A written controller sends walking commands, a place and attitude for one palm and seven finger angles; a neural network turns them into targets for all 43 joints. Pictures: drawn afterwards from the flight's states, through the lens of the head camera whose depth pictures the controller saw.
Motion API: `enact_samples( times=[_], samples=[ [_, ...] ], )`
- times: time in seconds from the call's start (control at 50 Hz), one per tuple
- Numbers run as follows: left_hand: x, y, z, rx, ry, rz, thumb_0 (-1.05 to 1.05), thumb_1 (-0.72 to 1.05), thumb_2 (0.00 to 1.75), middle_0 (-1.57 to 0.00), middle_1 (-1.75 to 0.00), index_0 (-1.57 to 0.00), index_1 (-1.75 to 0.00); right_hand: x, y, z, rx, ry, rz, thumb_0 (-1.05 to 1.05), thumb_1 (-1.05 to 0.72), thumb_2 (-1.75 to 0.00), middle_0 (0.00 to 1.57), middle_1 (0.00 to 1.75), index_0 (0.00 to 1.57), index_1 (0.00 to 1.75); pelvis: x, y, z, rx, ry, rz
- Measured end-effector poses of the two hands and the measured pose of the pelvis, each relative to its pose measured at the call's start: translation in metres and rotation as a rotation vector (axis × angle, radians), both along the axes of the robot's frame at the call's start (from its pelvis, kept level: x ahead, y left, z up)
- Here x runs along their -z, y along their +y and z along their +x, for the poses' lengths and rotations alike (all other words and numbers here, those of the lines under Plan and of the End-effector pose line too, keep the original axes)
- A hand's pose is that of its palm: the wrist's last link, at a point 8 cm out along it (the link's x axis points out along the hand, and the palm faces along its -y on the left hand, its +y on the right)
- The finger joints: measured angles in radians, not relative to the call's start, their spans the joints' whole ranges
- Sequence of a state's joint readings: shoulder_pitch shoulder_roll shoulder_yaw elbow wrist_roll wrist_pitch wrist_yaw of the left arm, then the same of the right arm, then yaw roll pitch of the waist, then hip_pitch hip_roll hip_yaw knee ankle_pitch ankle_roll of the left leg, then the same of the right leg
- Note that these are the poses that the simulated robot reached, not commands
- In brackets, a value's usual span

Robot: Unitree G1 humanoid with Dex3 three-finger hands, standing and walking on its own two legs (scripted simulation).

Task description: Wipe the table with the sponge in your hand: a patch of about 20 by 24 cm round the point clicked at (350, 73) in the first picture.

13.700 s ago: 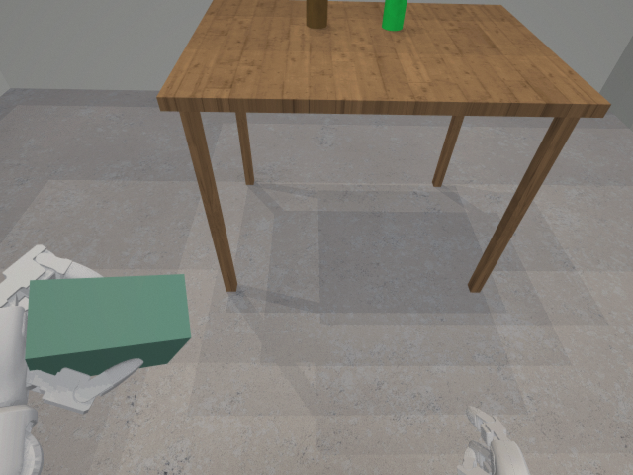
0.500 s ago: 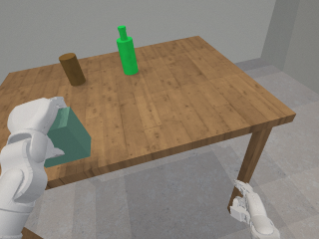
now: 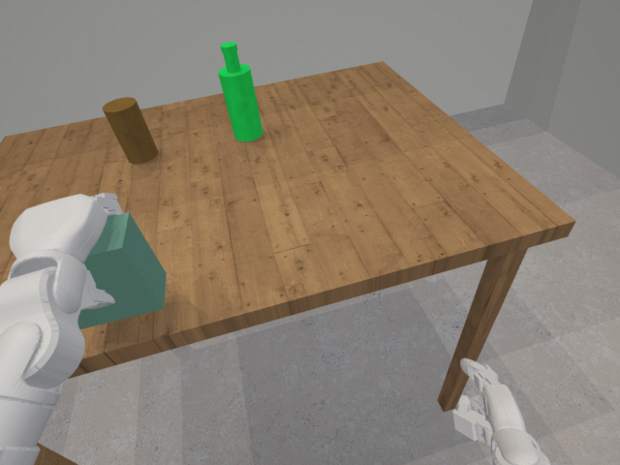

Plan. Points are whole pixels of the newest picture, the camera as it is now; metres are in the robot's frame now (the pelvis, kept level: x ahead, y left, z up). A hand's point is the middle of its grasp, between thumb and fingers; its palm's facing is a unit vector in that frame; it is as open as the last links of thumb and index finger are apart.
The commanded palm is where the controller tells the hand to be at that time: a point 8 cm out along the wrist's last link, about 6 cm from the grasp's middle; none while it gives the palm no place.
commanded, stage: move the sponge above the wiping area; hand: left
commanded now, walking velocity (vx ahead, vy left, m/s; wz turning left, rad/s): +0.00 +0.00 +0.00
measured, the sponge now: (109, 282) +0.27 +0.32 +0.12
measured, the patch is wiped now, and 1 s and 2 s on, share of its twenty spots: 0.00 0.00 0.00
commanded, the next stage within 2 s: lower the sponge onto the table in 1.92 s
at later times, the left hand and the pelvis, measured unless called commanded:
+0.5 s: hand (87, 261) +0.27 +0.33 +0.16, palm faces +0.04 -0.03 -1.00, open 10.3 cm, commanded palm +0.24 +0.33 +0.23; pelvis +0.01 +0.00 +0.00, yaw +0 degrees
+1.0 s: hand (84, 254) +0.27 +0.33 +0.17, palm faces +0.07 -0.03 -1.00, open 10.3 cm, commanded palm +0.24 +0.32 +0.24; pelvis +0.01 +0.00 +0.00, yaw +1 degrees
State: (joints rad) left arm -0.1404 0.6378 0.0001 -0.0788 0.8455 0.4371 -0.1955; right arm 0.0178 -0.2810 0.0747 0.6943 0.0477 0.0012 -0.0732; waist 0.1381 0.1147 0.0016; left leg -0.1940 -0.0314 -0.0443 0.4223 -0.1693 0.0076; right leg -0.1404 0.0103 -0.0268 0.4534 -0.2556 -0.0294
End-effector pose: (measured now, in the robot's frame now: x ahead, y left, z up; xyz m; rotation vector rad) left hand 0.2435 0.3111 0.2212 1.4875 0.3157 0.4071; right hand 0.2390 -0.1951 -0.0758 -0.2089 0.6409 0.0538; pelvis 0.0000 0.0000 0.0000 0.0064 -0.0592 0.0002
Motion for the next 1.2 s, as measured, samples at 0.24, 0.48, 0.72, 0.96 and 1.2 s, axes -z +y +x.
enact_samples(
  times=[0.24, 0.48, 0.72, 0.96, 1.2],
  samples=[
    [0.002, 0.008, 0.006, -0.017, 0.005, 0.009, -0.01, -0.51, 1.01, -0.69, -1.33, -0.73, -1.33, 0.002, -0.006, 0.004, 0.012, 0.012, 0.001, 0.01, -0.90, -0.90, 0.20, 0.30, 0.20, 0.30, 0.000, -0.003, 0.009, 0.004, 0.012, -0.001],
    [0.011, 0.013, 0.005, -0.004, 0.032, 0.010, -0.01, -0.51, 1.01, -0.69, -1.33, -0.73, -1.33, 0.003, -0.009, 0.006, 0.018, 0.022, -0.015, 0.01, -0.90, -0.90, 0.20, 0.30, 0.20, 0.30, 0.000, -0.001, 0.013, -0.006, 0.016, -0.003],
    [0.004, 0.007, 0.010, 0.032, -0.011, 0.018, -0.01, -0.51, 1.01, -0.68, -1.33, -0.73, -1.33, 0.004, 0.000, 0.005, 0.015, 0.030, 0.004, 0.01, -0.90, -0.90, 0.20, 0.29, 0.20, 0.30, -0.001, 0.003, 0.013, -0.001, 0.019, -0.004],
    [0.000, 0.011, 0.004, -0.020, -0.005, 0.011, -0.01, -0.51, 1.01, -0.68, -1.33, -0.73, -1.33, 0.000, 0.009, 0.013, -0.010, 0.012, 0.019, 0.01, -0.90, -0.90, 0.20, 0.30, 0.20, 0.30, -0.001, 0.004, 0.011, -0.006, 0.017, -0.003],
    [-0.003, 0.002, 0.012, 0.026, -0.010, 0.021, -0.01, -0.51, 1.01, -0.69, -1.33, -0.73, -1.32, -0.004, 0.007, 0.014, -0.013, -0.004, 0.013, 0.01, -0.90, -0.90, 0.20, 0.30, 0.20, 0.30, -0.001, 0.001, 0.011, -0.005, 0.014, -0.003]
  ],
)
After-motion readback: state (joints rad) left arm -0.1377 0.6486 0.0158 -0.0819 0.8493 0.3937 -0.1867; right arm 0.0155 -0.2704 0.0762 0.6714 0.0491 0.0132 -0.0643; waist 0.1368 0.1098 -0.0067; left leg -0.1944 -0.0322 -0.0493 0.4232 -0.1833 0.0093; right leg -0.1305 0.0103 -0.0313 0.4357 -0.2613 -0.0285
